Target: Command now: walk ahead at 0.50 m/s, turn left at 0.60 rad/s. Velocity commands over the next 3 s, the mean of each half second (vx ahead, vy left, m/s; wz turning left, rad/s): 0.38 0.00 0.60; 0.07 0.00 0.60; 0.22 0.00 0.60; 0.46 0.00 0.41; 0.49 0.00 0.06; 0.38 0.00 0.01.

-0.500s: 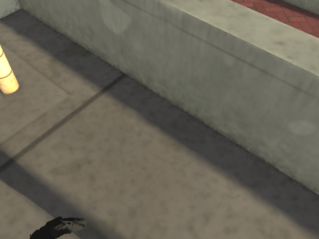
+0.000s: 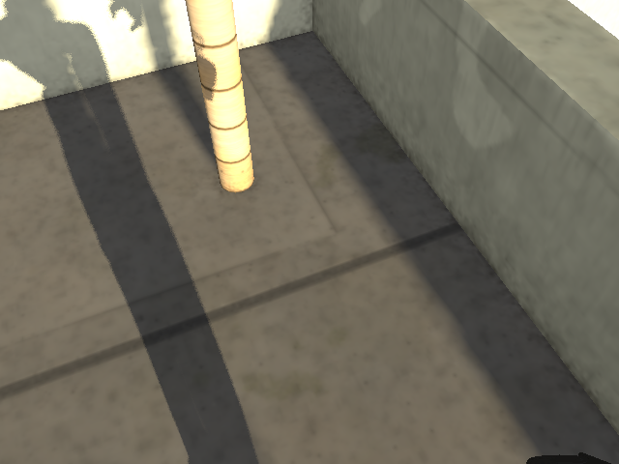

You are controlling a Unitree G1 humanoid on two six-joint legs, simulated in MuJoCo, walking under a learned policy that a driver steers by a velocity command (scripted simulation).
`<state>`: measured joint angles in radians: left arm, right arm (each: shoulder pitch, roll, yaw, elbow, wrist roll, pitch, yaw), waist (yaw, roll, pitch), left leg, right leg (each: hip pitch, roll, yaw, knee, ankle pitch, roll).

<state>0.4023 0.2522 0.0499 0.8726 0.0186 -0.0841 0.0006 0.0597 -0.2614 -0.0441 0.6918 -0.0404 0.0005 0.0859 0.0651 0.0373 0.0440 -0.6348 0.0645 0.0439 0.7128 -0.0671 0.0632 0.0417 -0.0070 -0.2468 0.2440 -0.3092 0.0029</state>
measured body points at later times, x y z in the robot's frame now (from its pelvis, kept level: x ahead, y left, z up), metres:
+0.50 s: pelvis +0.25 +0.05 +0.00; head +0.28 +0.07 +0.45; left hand +0.34 +0.34 -0.11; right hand +0.35 -0.22 -0.11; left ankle +0.17 +0.10 -0.74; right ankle +0.41 -0.06 -0.69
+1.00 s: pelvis +0.32 +0.04 +0.00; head +0.34 +0.06 +0.45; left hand +0.26 +0.34 -0.11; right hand +0.60 -0.09 -0.11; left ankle +0.25 +0.14 -0.70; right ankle +0.43 -0.01 -0.74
